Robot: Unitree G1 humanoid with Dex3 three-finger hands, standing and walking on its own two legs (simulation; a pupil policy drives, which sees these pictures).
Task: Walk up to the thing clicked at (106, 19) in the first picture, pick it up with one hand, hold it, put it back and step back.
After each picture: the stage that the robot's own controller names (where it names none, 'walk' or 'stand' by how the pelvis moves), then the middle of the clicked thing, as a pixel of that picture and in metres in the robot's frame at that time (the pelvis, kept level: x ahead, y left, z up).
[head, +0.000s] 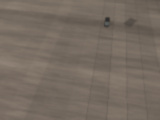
stand; (107, 22) +1.72 -0.32 -0.72
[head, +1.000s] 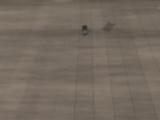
walk; (84, 30) +1.61 +0.07 -0.70
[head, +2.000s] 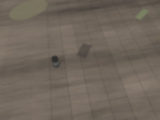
walk; (55, 61) +1.01 +0.32 -0.72
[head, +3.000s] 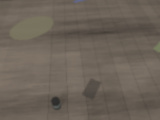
walk; (56, 103) +0.58 +0.25 -0.71
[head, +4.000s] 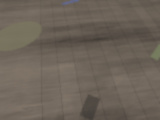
stand; out of the picture +0.36 +0.20 -0.70
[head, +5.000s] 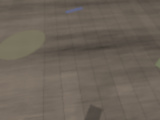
stand; out of the picture +0.32 +0.21 -0.72
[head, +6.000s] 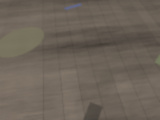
stand; out of the picture +0.31 +0.21 -0.71
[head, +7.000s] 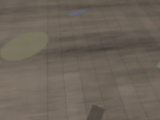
stand; out of the picture +0.34 +0.19 -0.73
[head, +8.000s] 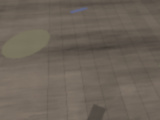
stand; out of the picture +0.33 +0.19 -0.73
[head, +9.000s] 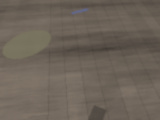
stand; out of the picture +0.33 +0.19 -0.73
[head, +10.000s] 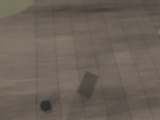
go down; (46, 107) +0.37 +0.19 -0.62
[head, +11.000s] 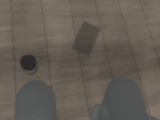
go down; (29, 65) +0.43 +0.20 -0.31
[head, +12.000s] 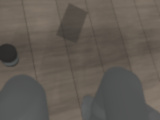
close in; (9, 56) +0.43 +0.22 -0.27
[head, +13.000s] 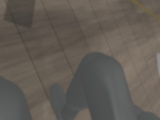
close; out of the picture +0.42 +0.25 -0.22
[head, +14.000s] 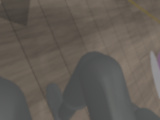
close; out of the picture +0.42 +0.26 -0.22
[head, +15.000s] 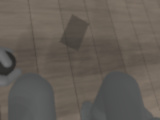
lift; (2, 66) +0.35 +0.25 -0.12
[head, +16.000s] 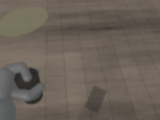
hold; (30, 86) +0.32 +0.17 +0.02
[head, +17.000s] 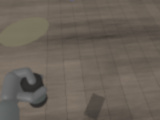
hold; (35, 91) +0.32 +0.17 +0.00
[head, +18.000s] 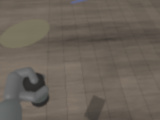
crouch; (37, 90) +0.32 +0.17 -0.01
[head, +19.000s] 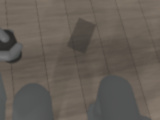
crouch; (8, 47) +0.45 +0.20 -0.10
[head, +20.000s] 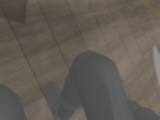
lower; out of the picture +0.43 +0.27 -0.23
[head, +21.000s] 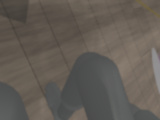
lower; out of the picture +0.43 +0.28 -0.23
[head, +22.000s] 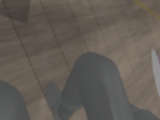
lower; out of the picture +0.43 +0.27 -0.23
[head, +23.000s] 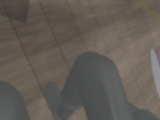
lower; out of the picture +0.43 +0.27 -0.23
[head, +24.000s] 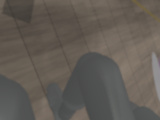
draw back; out of the picture +0.43 +0.26 -0.23
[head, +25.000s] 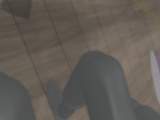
stand; out of the picture +0.43 +0.26 -0.23
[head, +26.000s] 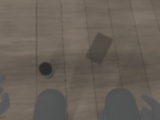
walk; (46, 70) +0.44 +0.19 -0.42
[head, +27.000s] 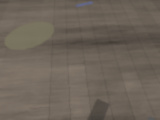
stand; out of the picture +0.37 +0.17 -0.66
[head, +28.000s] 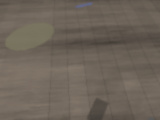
stand; out of the picture +0.38 +0.18 -0.67
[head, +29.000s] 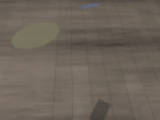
stand; out of the picture +0.38 +0.17 -0.71
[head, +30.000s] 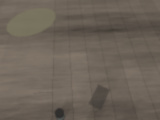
walk; (59, 114) +0.41 +0.15 -0.71
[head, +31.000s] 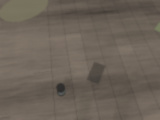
walk; (61, 89) +0.56 +0.15 -0.69
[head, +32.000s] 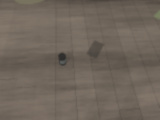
walk; (62, 59) +0.86 +0.17 -0.69
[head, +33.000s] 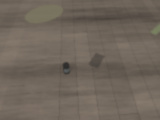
stand; (66, 68) +0.98 +0.17 -0.71
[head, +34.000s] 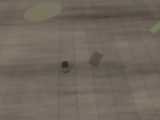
stand; (65, 67) +0.98 +0.17 -0.73
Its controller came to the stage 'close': yes
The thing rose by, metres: 0.71
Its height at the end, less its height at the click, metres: +0.00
